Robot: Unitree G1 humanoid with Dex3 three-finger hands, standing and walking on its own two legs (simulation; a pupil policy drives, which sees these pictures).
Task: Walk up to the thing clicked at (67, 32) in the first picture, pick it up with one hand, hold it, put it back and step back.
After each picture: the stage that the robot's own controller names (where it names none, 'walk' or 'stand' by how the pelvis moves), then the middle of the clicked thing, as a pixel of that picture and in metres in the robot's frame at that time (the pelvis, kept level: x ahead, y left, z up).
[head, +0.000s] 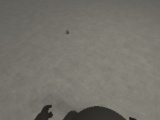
stand; (67, 31) +2.02 +0.70 -0.72
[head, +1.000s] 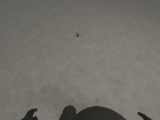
walk; (77, 34) +1.94 +0.34 -0.69
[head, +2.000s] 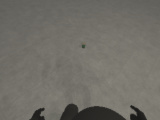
walk; (83, 45) +1.36 +0.13 -0.71
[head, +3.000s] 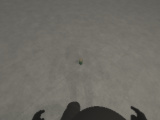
walk; (80, 61) +0.91 +0.15 -0.70
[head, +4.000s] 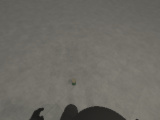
walk; (73, 82) +0.57 +0.18 -0.70
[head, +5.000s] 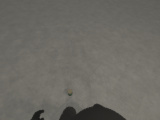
stand; (70, 92) +0.41 +0.19 -0.71
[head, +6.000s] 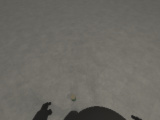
stand; (73, 97) +0.34 +0.21 -0.72
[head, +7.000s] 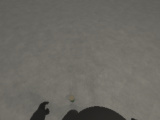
stand; (72, 98) +0.31 +0.21 -0.71
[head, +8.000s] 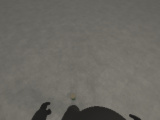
stand; (73, 96) +0.32 +0.18 -0.72
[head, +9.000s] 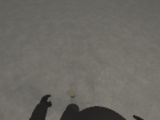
stand; (72, 94) +0.32 +0.17 -0.70
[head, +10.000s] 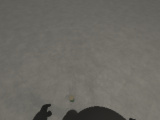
stand; (71, 98) +0.33 +0.20 -0.73
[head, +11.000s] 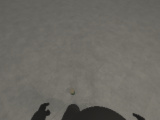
stand; (72, 91) +0.36 +0.21 -0.71
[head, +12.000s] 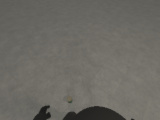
stand; (69, 99) +0.32 +0.23 -0.72
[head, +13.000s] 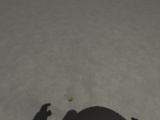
stand; (69, 97) +0.33 +0.24 -0.72
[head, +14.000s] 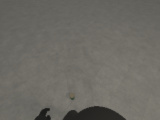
stand; (72, 96) +0.36 +0.21 -0.73
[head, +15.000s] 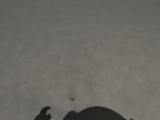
stand; (72, 97) +0.36 +0.20 -0.73
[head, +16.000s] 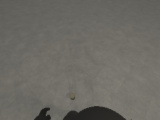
go down; (72, 96) +0.35 +0.20 -0.73
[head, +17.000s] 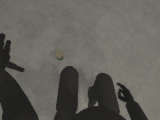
go down; (59, 55) +0.42 +0.27 -0.34
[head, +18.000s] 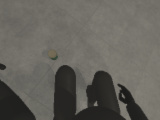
approach; (53, 55) +0.41 +0.30 -0.30
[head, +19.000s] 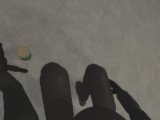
close in; (24, 53) +0.38 +0.34 -0.22
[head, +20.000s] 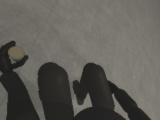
close; (18, 55) +0.37 +0.34 -0.21
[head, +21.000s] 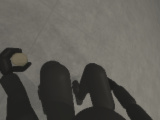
lift; (20, 60) +0.33 +0.32 -0.21
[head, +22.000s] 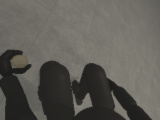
lift; (20, 62) +0.33 +0.32 -0.21
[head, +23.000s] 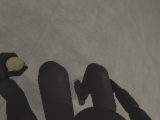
lift; (17, 64) +0.30 +0.35 -0.20
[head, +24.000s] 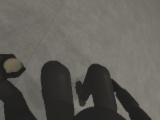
lift; (15, 66) +0.29 +0.36 -0.20
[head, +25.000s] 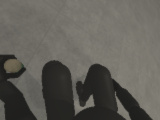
lift; (15, 66) +0.28 +0.37 -0.20
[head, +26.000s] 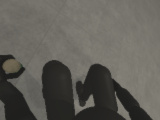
lift; (14, 66) +0.28 +0.37 -0.21
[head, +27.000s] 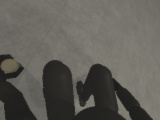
lift; (13, 66) +0.27 +0.38 -0.21
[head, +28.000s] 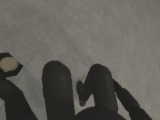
lift; (11, 65) +0.28 +0.39 -0.21
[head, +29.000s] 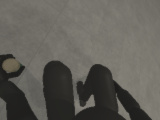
lift; (14, 66) +0.28 +0.38 -0.21
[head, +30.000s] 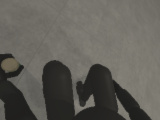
lift; (12, 66) +0.28 +0.38 -0.21
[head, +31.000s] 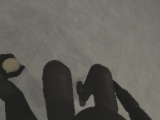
lift; (13, 66) +0.28 +0.38 -0.21
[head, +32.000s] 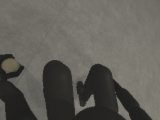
lift; (13, 66) +0.27 +0.38 -0.21
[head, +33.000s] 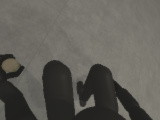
lift; (13, 66) +0.27 +0.38 -0.21
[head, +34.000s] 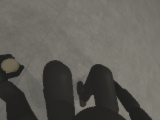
lift; (13, 66) +0.28 +0.38 -0.20
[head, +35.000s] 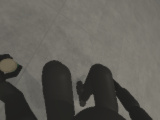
lift; (11, 66) +0.28 +0.39 -0.20
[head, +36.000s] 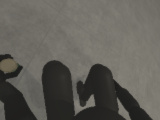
lift; (11, 66) +0.27 +0.39 -0.20
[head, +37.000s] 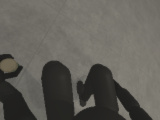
lift; (11, 66) +0.27 +0.39 -0.20
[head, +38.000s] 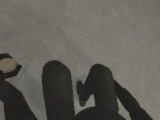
lift; (10, 66) +0.28 +0.39 -0.20
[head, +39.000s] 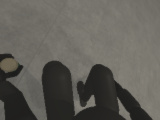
lift; (12, 66) +0.28 +0.39 -0.20
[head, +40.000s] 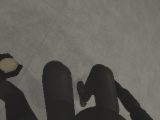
lift; (11, 66) +0.28 +0.39 -0.20
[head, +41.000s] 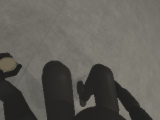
lift; (10, 65) +0.28 +0.39 -0.20
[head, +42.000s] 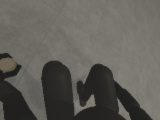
lift; (10, 66) +0.28 +0.39 -0.20
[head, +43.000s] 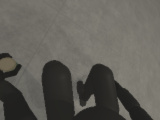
lift; (10, 65) +0.28 +0.39 -0.20
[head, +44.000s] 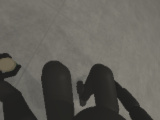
lift; (9, 66) +0.28 +0.39 -0.20
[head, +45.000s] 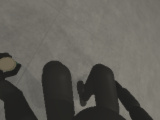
lift; (10, 65) +0.28 +0.39 -0.20
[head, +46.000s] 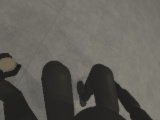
lift; (10, 65) +0.28 +0.39 -0.20
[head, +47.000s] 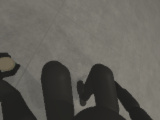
lift; (8, 65) +0.28 +0.40 -0.20
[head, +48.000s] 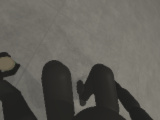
lift; (8, 65) +0.28 +0.40 -0.20
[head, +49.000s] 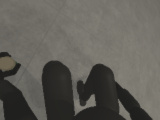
lift; (9, 65) +0.28 +0.40 -0.20
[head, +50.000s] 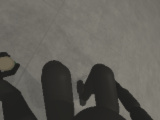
lift; (8, 65) +0.28 +0.40 -0.20
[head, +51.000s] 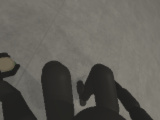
lift; (8, 65) +0.28 +0.40 -0.20
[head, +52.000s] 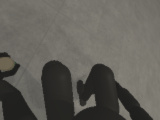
lift; (8, 65) +0.28 +0.40 -0.20
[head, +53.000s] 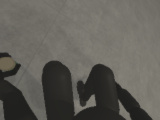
lift; (9, 65) +0.28 +0.40 -0.20
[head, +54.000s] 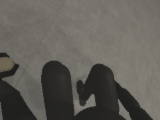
lift; (7, 65) +0.28 +0.40 -0.20
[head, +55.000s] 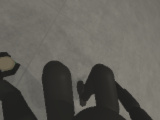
lift; (8, 65) +0.28 +0.40 -0.20
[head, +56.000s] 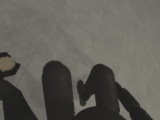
lift; (9, 65) +0.28 +0.40 -0.20
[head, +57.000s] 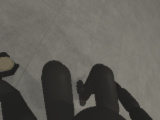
lift; (7, 65) +0.28 +0.40 -0.20
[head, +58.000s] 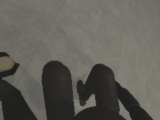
lift; (7, 64) +0.28 +0.40 -0.20
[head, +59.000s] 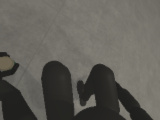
lift; (8, 65) +0.28 +0.40 -0.20
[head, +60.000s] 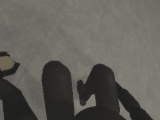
lift; (8, 64) +0.28 +0.40 -0.20
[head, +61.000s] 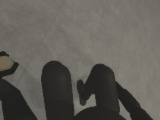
lift; (7, 64) +0.28 +0.40 -0.20
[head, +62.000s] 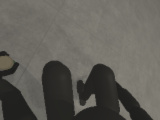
lift; (7, 64) +0.28 +0.40 -0.20
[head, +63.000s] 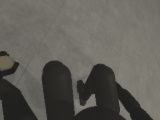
lift; (7, 64) +0.28 +0.40 -0.20
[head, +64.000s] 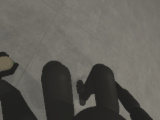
lift; (7, 64) +0.28 +0.40 -0.20
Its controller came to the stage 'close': yes
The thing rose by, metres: 0.00
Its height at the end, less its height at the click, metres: +0.00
